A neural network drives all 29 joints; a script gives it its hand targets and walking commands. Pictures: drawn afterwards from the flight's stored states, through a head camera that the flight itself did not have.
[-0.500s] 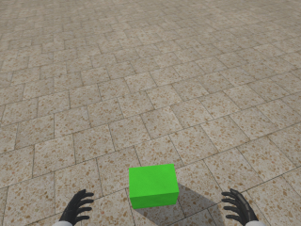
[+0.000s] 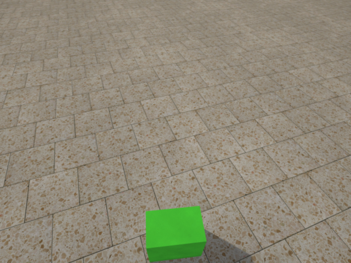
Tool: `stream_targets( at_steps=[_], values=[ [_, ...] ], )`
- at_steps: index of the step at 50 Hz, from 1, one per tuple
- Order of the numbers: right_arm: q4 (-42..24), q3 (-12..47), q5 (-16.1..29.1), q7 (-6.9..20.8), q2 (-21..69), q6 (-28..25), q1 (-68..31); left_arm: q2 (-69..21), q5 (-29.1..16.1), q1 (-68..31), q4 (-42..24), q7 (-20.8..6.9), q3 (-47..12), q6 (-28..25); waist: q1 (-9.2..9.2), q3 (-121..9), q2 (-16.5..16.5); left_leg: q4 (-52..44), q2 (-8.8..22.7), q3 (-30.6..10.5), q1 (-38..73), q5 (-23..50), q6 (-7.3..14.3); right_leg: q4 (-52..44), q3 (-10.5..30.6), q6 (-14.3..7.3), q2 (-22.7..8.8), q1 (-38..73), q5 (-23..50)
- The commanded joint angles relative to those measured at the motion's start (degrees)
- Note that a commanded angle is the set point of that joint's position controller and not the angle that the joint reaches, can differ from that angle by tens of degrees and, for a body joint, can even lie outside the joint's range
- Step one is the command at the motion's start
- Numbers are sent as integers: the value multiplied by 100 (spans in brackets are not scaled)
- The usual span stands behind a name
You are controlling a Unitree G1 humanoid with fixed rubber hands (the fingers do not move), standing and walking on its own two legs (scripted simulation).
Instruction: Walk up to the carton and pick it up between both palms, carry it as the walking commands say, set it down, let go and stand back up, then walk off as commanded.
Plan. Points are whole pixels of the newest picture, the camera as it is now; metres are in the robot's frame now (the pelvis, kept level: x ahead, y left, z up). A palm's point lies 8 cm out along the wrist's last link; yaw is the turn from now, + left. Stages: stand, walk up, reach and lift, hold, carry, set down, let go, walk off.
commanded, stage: stand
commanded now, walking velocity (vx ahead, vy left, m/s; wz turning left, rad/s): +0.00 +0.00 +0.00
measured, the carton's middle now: (174, 234) +0.42 +0.01 -0.65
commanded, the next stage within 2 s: walk off in 1.54 s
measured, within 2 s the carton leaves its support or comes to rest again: neither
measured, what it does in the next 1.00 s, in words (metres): stands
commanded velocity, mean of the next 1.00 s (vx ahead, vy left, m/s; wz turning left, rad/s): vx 0.00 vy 0.00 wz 0.00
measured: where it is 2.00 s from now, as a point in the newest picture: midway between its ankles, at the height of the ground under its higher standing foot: outside the picture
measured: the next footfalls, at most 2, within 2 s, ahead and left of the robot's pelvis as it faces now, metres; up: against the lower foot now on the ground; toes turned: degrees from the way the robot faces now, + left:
none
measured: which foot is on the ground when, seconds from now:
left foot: down 0.00-1.00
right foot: down 0.00-1.00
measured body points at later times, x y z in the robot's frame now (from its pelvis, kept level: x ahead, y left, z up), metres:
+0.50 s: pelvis +0.01 +0.01 +0.00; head +0.01 +0.02 +0.45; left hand +0.02 +0.27 -0.15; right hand +0.03 -0.24 -0.14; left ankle -0.05 +0.12 -0.73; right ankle -0.06 -0.11 -0.73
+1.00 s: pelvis -0.01 +0.02 +0.00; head -0.02 +0.02 +0.45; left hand -0.05 +0.24 -0.16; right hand -0.05 -0.21 -0.15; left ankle -0.05 +0.12 -0.73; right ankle -0.06 -0.11 -0.73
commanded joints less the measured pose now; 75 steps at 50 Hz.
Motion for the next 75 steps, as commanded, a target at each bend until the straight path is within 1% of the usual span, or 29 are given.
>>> stream_targets(
  at_steps=[1, 7, 11, 26, 38, 54, 75],
  values=[
    [-230, -110, 34, -45, -654, -51, 135, 616, -42, 131, -198, 49, 129, -52, 28, -50, 210, -147, 615, -534, 58, 2614, -25, -130, 523, 78, -628, 122, 2356],
    [76, -45, 72, -95, -678, 57, 348, 624, -94, 353, 138, 103, 81, 59, 27, 73, 149, -28, 589, -454, 110, 3059, 28, -8, 419, 44, -604, 176, 2795],
    [301, -1, 85, -118, -643, 129, 417, 606, -122, 439, 388, 131, 49, 129, 29, 170, 132, -17, 570, -407, 160, 3129, 64, -4, 371, 20, -591, 214, 2849],
    [1199, 184, 95, -172, -392, 297, 555, 350, -126, 622, 1391, 202, -137, 317, 20, 658, 167, -306, 535, -415, 269, 2548, 152, -329, 328, -30, -566, 303, 2101],
    [1815, 304, 102, -195, -149, 320, 659, 86, -132, 723, 1981, 225, -263, 366, 22, 917, 160, -496, 521, -470, 264, 2184, 187, -517, 315, -40, -573, 317, 1744],
    [2250, 365, 104, -205, 118, 317, 684, -191, -137, 806, 2389, 249, -340, 376, 24, 1077, 151, -659, 487, -512, 159, 1756, 214, -640, 309, -49, -572, 225, 1405],
    [2396, 346, 111, -200, 317, 296, 692, -403, -140, 908, 2539, 253, -353, 357, 21, 1121, 139, -786, 450, -551, 33, 1364, 237, -682, 311, -49, -572, 95, 1190]
  ],
)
